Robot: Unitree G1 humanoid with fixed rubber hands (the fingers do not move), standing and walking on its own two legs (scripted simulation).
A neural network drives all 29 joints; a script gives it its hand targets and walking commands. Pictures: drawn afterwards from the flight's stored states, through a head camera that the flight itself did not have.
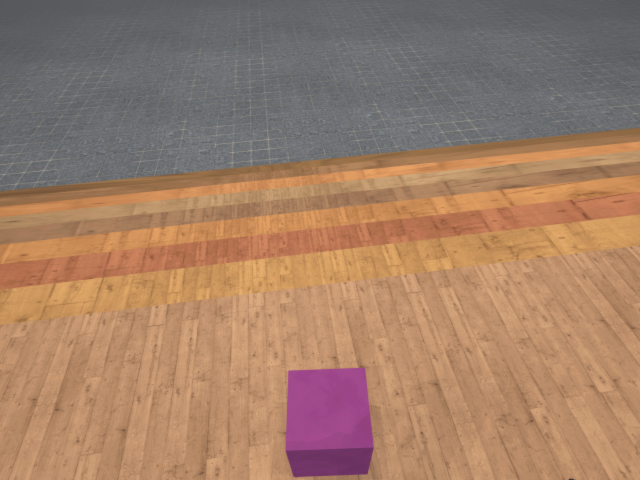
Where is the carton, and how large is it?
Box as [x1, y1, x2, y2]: [286, 368, 373, 476]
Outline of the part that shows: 364,368 288,371 286,453 294,476 367,473 373,445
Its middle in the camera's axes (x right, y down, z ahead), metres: +0.02 +0.51 +1.08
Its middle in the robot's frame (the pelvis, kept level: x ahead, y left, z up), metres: +0.43 +0.02 -0.66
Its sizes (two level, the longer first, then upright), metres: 0.210 0.200 0.250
